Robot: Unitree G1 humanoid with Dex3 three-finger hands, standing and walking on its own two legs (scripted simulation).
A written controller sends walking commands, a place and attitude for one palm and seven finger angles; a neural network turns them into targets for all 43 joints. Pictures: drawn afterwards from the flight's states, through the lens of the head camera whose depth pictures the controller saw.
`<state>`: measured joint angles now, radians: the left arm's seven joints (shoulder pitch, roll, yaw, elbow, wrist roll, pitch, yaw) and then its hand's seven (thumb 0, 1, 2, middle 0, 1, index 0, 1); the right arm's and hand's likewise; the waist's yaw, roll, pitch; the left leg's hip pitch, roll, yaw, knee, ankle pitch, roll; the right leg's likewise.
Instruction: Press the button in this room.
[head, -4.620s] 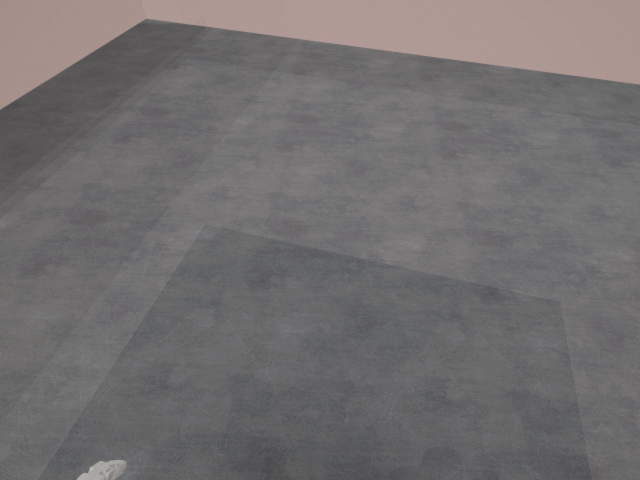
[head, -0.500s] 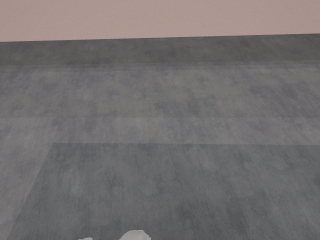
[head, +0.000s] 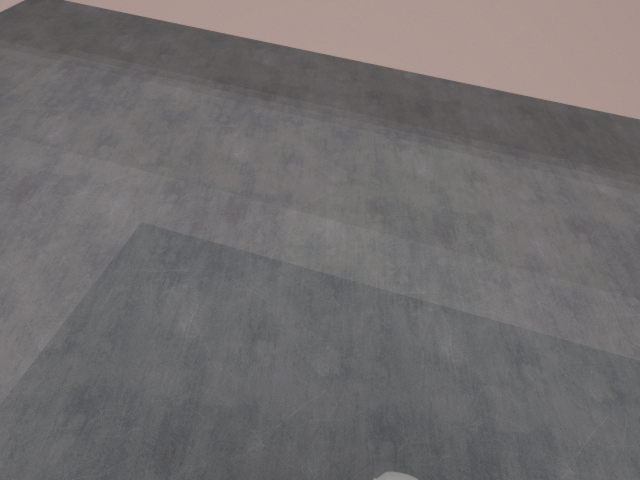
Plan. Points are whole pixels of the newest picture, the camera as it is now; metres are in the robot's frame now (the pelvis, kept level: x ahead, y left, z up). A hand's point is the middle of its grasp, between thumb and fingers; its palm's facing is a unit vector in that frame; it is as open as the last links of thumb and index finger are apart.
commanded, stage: turn or walk to find it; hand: left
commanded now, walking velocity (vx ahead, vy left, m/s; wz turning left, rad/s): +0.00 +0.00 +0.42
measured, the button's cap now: out of the picture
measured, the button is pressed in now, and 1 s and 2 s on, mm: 0 0 0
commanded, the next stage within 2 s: none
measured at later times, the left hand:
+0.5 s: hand out of the picture +0.01 +0.16 -0.16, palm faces +0.25 -0.94 -0.25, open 7.4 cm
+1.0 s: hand out of the picture -0.03 +0.19 -0.16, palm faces +0.44 -0.85 -0.29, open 7.4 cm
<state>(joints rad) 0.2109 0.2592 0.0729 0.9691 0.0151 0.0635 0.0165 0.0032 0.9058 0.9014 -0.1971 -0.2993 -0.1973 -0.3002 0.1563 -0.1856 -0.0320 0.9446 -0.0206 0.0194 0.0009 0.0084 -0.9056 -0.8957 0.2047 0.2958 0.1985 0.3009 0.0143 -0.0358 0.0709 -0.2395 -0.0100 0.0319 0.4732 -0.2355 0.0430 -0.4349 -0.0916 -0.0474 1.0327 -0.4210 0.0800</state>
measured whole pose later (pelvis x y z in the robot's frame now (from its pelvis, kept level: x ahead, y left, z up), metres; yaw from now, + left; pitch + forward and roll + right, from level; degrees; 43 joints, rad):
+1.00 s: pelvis -0.02 -0.04 -0.01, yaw +25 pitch +0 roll +1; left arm 0.18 0.21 0.05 0.91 0.01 0.02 0.02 0.00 0.90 0.90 -0.20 -0.30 -0.20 -0.30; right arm 0.18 -0.22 -0.05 0.94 -0.02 0.04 0.01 0.01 -0.90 -0.90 0.21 0.30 0.20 0.30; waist -0.01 0.03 0.06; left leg -0.31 -0.02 -0.05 0.57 -0.25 -0.02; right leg -0.27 -0.05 -0.06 0.58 -0.31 0.05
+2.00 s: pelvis -0.06 -0.07 +0.00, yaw +51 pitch -1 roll +1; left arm 0.20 0.17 0.03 0.91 0.02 0.02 0.03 0.00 0.90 0.90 -0.20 -0.30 -0.20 -0.30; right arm 0.22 -0.25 -0.09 0.97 -0.02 0.08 0.02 0.01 -0.91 -0.90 0.20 0.30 0.20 0.30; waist -0.02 0.04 0.06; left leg -0.50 -0.02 -0.02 1.10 -0.40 -0.04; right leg -0.21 -0.07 -0.12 0.53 -0.30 0.00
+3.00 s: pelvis -0.09 -0.11 +0.00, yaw +76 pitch -1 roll +2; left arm 0.23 0.17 0.03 0.94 0.03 0.01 0.02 0.00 0.90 0.90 -0.20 -0.30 -0.20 -0.30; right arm 0.22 -0.25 -0.08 1.00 -0.02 0.09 0.02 0.01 -0.91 -0.90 0.20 0.30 0.19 0.30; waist 0.00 0.01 0.07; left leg -0.39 0.04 0.01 0.93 -0.44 -0.06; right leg -0.21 -0.11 -0.19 0.52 -0.28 -0.02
